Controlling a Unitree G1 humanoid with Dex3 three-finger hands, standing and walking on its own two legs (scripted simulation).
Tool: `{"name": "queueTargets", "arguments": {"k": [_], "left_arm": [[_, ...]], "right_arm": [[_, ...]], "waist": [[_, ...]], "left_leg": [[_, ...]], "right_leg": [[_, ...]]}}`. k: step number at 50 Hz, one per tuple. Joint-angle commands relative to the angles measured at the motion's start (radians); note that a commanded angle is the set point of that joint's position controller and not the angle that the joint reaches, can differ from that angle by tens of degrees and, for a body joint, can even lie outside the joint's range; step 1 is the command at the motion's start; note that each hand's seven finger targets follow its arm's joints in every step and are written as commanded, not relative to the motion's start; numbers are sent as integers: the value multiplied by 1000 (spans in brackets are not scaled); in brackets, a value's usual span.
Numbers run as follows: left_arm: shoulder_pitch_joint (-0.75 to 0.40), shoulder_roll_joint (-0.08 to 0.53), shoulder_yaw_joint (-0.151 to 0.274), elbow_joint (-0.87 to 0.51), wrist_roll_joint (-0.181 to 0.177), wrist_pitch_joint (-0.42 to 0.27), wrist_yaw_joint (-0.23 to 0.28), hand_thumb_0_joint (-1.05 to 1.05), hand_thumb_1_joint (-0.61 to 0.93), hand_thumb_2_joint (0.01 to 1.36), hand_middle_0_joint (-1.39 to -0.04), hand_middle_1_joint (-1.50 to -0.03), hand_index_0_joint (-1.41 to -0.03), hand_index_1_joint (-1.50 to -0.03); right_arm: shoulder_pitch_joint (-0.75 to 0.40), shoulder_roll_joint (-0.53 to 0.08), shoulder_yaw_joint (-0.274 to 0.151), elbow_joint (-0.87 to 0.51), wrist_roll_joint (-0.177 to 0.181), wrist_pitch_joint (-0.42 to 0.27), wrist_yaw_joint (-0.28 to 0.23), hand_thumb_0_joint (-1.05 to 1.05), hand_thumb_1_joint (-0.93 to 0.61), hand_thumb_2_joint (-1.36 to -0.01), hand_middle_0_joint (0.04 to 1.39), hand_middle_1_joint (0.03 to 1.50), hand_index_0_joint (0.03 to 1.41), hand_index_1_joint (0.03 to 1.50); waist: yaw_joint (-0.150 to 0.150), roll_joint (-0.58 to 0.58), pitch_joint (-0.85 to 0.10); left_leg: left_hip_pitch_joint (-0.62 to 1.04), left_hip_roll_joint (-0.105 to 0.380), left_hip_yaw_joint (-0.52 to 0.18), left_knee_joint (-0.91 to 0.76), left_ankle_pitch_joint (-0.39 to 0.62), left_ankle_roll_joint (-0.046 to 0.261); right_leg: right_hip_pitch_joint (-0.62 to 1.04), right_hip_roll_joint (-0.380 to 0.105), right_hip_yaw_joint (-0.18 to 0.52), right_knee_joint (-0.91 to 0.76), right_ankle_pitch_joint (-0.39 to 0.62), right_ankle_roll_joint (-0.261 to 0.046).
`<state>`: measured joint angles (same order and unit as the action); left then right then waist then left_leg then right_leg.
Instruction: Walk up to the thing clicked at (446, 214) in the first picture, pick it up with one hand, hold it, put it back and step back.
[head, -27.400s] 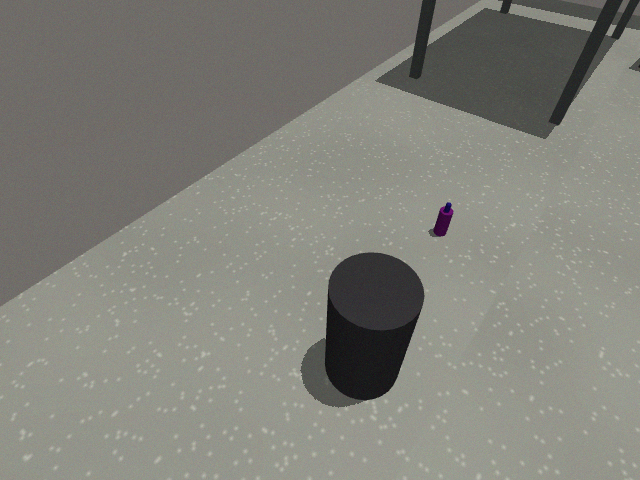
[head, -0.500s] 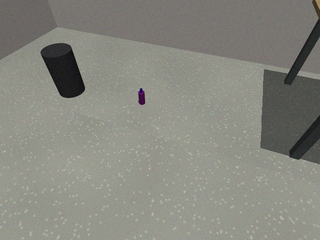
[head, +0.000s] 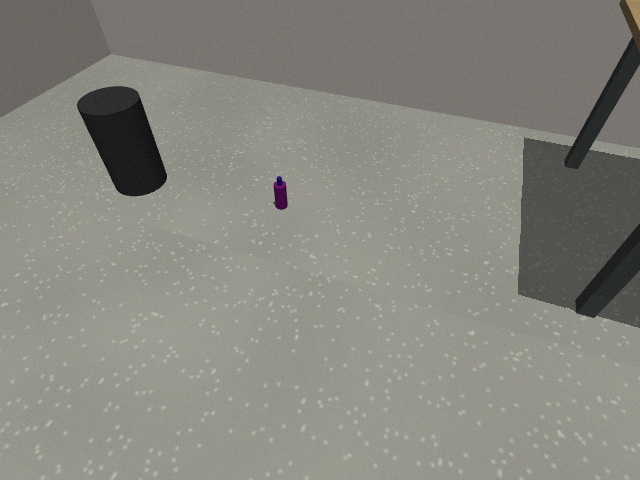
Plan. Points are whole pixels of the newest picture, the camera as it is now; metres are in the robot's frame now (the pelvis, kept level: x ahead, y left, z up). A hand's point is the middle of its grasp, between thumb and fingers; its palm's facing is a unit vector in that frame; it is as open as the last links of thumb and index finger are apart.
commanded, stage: stand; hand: left
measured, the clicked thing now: (280, 191) +1.45 +0.22 -0.70
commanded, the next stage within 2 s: walk up in 0.20 s
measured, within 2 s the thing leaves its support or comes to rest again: neither
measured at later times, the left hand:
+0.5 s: hand out of the picture +0.05 +0.36 -0.17, palm faces +0.10 -0.93 -0.37, open 7.4 cm
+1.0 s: hand (133, 360) +0.36 +0.33 -0.16, palm faces -0.11 -0.93 -0.35, open 7.4 cm
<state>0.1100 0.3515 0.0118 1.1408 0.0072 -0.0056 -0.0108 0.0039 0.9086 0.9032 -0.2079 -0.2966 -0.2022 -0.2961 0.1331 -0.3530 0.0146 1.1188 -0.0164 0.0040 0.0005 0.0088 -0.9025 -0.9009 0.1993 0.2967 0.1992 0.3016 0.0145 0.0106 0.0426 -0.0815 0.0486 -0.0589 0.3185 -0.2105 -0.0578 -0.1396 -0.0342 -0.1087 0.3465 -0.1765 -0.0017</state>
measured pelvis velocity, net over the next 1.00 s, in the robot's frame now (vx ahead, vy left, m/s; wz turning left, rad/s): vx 0.27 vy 0.06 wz -0.04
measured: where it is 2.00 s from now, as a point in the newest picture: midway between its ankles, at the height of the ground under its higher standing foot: (327, 342)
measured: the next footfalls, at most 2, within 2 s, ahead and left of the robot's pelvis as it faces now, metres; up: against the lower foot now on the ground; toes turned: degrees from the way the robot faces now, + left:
left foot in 0.52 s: +0.15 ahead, +0.20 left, +0.00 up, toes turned +8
right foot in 1.00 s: +0.44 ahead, -0.07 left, +0.00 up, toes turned -6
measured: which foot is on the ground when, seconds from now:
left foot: down 0.00-0.24, up 0.26-0.50, down 0.52-1.00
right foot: down 0.00-0.52, up 0.54-0.98, down 1.00-1.00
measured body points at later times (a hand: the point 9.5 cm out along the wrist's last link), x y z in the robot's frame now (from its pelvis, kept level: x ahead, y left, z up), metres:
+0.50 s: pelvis +0.05 +0.06 -0.02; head +0.04 +0.08 +0.43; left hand +0.05 +0.41 -0.14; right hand +0.16 -0.28 -0.10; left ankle +0.11 +0.19 -0.74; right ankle +0.01 -0.11 -0.74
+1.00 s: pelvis +0.27 +0.06 -0.03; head +0.29 +0.05 +0.42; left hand +0.37 +0.38 -0.14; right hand +0.26 -0.26 -0.15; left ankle +0.12 +0.20 -0.75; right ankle +0.40 -0.06 -0.75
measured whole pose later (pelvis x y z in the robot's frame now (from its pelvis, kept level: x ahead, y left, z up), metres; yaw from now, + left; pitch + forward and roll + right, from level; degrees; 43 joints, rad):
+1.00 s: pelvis +0.27 +0.06 -0.03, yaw -2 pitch -1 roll +3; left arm 0.17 0.43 0.06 0.97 0.02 -0.01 -0.10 0.01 0.91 0.90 -0.21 -0.30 -0.20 -0.30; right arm 0.37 -0.38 -0.07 0.93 -0.03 -0.07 0.05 0.01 -0.90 -0.90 0.20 0.30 0.20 0.30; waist -0.04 -0.03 0.07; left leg 0.10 0.03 0.17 0.36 -0.43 -0.04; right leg -0.47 -0.08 -0.03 0.56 -0.12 -0.02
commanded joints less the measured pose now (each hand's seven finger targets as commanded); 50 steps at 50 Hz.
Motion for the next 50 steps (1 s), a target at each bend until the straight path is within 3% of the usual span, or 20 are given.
{"name": "queueTargets", "arguments": {"k": [1,9,10,12,13,14,16,21,24,25,26,27,28,30,32,34,41,47,48,50], "left_arm": [[-46,218,40,-61,2,-24,14,0,900,900,-200,-300,-200,-300],[-40,218,40,-61,1,-24,14,0,900,900,-200,-300,-200,-300],[36,326,118,-119,20,-42,-17,0,900,900,-200,-300,-200,-300],[112,359,143,-103,35,-44,-28,0,900,900,-200,-300,-200,-300],[117,388,157,-124,37,-51,-28,0,900,900,-200,-300,-200,-300],[96,380,156,-149,34,-59,-28,0,900,900,-200,-300,-200,-300],[81,350,151,-160,36,-66,-32,0,900,900,-200,-300,-200,-300],[-80,358,148,-248,44,-62,-51,0,900,900,-200,-300,-200,-300],[-117,313,138,-266,43,-43,-58,0,900,900,-200,-300,-200,-300],[-87,250,115,-270,47,-36,-58,0,900,900,-200,-300,-200,-300],[-45,155,83,-278,37,-31,-59,0,900,900,-200,-300,-200,-300],[-28,179,79,-283,18,-23,-53,0,900,900,-200,-300,-200,-300],[28,258,89,-267,16,-21,-51,0,900,900,-200,-300,-200,-300],[115,311,98,-203,-3,-26,-52,0,900,900,-200,-300,-200,-300],[190,319,110,-156,-9,-23,-61,0,900,900,-200,-300,-200,-300],[173,308,111,-163,-6,-19,-71,0,900,900,-200,-300,-200,-300],[-5,265,94,-266,6,-34,-85,0,900,900,-200,-300,-200,-300],[-121,216,82,-311,12,-47,-88,0,900,900,-200,-300,-200,-300],[-111,214,84,-307,13,-48,-85,0,900,900,-200,-300,-200,-300],[69,244,103,-261,8,-53,-71,0,900,900,-200,-300,-200,-300]], "right_arm": [[-37,-213,-41,-60,4,-23,-14,0,-900,-900,200,300,200,300],[-32,-213,-41,-60,3,-24,-12,0,-900,-900,200,300,200,300],[16,-294,-110,-113,-12,-44,13,0,-900,-900,200,300,200,300],[-92,-270,-108,-157,-26,-39,32,0,-900,-900,200,300,200,300],[-134,-257,-109,-192,-33,-38,35,0,-900,-900,200,300,200,300],[-139,-260,-114,-202,-31,-42,40,0,-900,-900,200,300,200,300],[-123,-260,-126,-201,-20,-60,56,0,-900,-900,200,300,200,300],[85,-251,-158,-177,-16,-53,87,0,-900,-900,200,300,200,300],[291,-275,-196,-117,-22,-56,72,0,-900,-900,200,300,200,300],[412,-326,-215,-81,-28,-61,57,0,-900,-900,200,300,200,300],[479,-411,-226,-81,-45,-66,34,0,-900,-900,200,300,200,300],[304,-434,-212,-158,-37,-77,24,0,-900,-900,200,300,200,300],[143,-449,-208,-206,-12,-81,23,0,-900,-900,200,300,200,300],[36,-408,-183,-237,-4,-102,22,0,-900,-900,200,300,200,300],[38,-337,-164,-247,-2,-116,28,0,-900,-900,200,300,200,300],[81,-306,-159,-237,-3,-126,28,0,-900,-900,200,300,200,300],[182,-320,-167,-244,3,-126,31,0,-900,-900,200,300,200,300],[236,-321,-169,-263,-3,-101,28,0,-900,-900,200,300,200,300],[241,-320,-169,-270,-4,-96,24,0,-900,-900,200,300,200,300],[212,-312,-163,-296,-4,-88,16,0,-900,-900,200,300,200,300]], "waist": [[-4,0,-77],[-3,-2,-63],[20,-44,-172],[86,-135,-19],[110,-180,43],[107,-133,86],[85,-83,97],[-41,-213,1],[-148,-50,-22],[-206,153,-61],[-233,431,-22],[-147,301,53],[-70,170,94],[7,92,103],[28,130,83],[17,112,104],[-55,72,97],[-92,97,75],[-88,91,60],[15,14,-66]], "left_leg": [[-67,82,-40,-39,182,60],[-62,81,-39,-46,175,58],[-132,29,-14,78,-312,133],[-480,-36,109,331,-343,105],[-606,-2,95,517,-301,93],[-652,40,41,547,-261,86],[-585,75,-7,513,-241,89],[-203,48,102,359,-135,70],[144,-9,171,283,-43,45],[304,-6,105,249,-163,72],[232,175,-277,-13,-615,95],[8,349,-658,-237,-806,128],[-119,388,-689,-319,-834,159],[-155,323,-469,-266,-660,147],[-126,223,-212,-202,-473,142],[-147,205,-121,-221,-356,156],[57,217,15,-202,-116,210],[133,205,107,-61,214,218],[130,211,104,-23,273,217],[95,177,149,243,441,187]], "right_leg": [[102,-122,116,-51,158,-14],[88,-118,112,-55,144,-13],[185,-87,104,17,-400,-63],[225,-259,316,-149,-700,-148],[193,-401,457,-256,-737,-221],[172,-444,484,-274,-665,-260],[120,-379,396,-243,-496,-249],[-150,-250,165,-185,-511,-161],[-444,-164,53,102,-596,-125],[-589,-97,4,402,-578,-105],[-723,72,42,810,-520,-82],[-715,95,215,933,-380,-54],[-617,27,297,900,-264,-67],[-539,-37,310,877,-129,-40],[-475,-47,273,761,-41,-19],[-441,-41,258,693,10,8],[-507,-50,193,403,77,23],[-390,-34,40,194,26,-27],[-348,-20,24,192,12,-38],[-75,16,9,133,31,-63]]}}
